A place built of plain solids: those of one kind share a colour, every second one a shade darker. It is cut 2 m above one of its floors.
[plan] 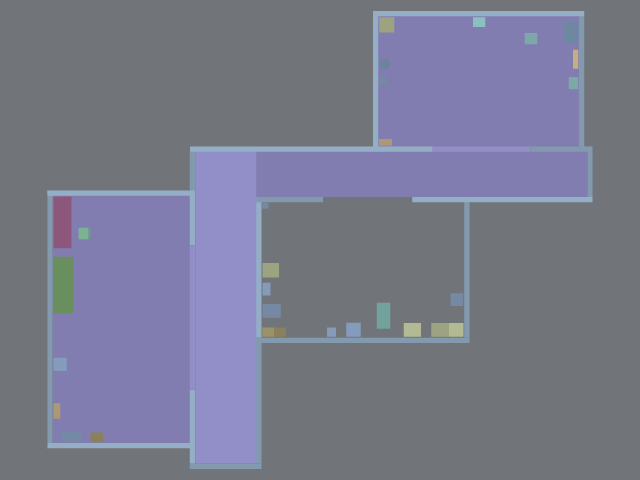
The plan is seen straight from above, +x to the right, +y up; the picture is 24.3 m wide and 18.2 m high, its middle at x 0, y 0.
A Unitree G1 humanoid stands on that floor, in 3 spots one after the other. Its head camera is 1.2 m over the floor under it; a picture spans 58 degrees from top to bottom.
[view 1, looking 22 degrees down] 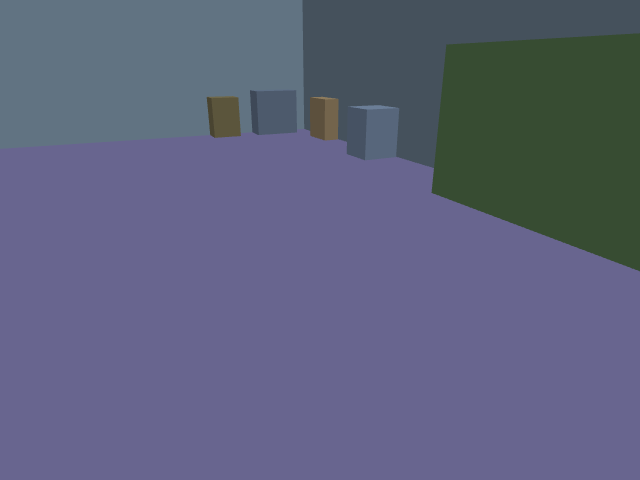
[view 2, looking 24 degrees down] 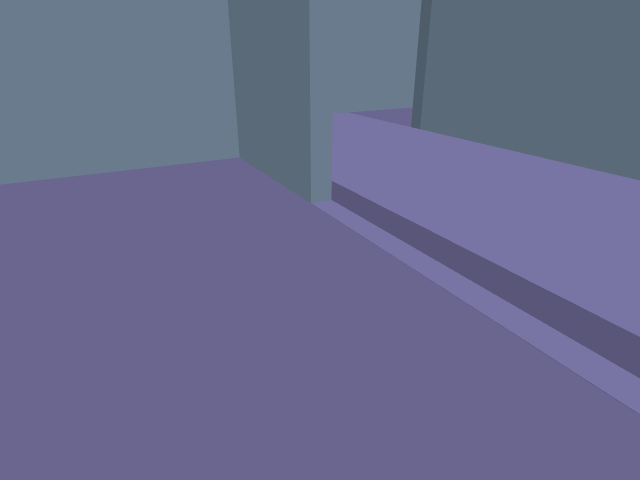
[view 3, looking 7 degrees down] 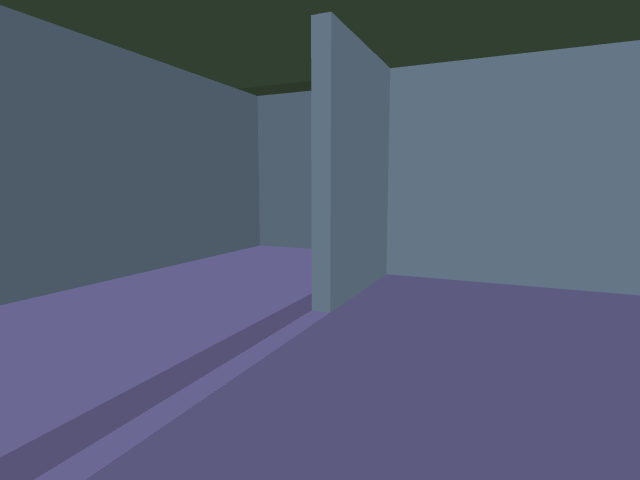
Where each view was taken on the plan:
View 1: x -6.49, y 0.52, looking -116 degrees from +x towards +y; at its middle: floor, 3.20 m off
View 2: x -6.49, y -3.29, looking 62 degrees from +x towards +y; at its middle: floor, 2.95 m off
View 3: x -6.49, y -1.95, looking -66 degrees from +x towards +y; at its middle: wall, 4.12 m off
